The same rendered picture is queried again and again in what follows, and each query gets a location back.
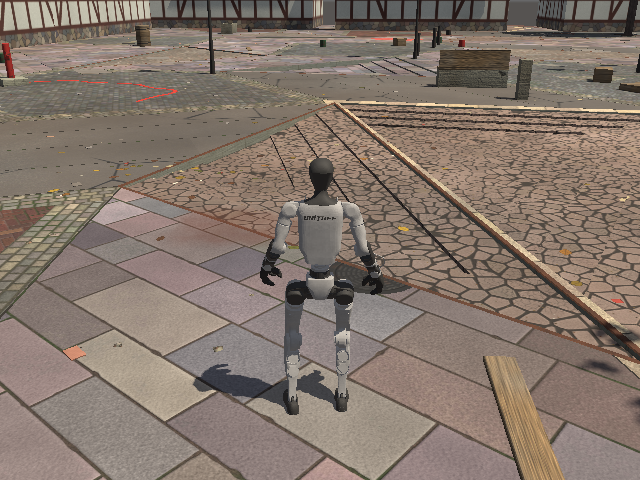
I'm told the right robot forearm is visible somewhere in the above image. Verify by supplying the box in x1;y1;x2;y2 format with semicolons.
360;241;381;278

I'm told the left robot forearm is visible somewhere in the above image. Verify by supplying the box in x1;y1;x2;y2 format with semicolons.
262;239;280;271

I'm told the robot right upper arm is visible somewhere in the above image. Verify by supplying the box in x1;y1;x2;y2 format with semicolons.
341;202;370;257

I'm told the robot left upper arm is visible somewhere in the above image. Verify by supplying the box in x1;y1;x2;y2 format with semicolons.
270;201;300;255

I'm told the robot right foot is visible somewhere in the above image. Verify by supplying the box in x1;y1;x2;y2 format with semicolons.
334;388;349;412

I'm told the left robot hand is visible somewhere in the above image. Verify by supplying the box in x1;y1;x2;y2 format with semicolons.
260;267;282;286

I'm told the robot head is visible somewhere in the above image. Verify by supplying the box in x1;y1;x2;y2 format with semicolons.
304;158;338;206

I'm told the right robot hand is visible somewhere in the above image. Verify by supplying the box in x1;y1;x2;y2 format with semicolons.
362;272;384;295

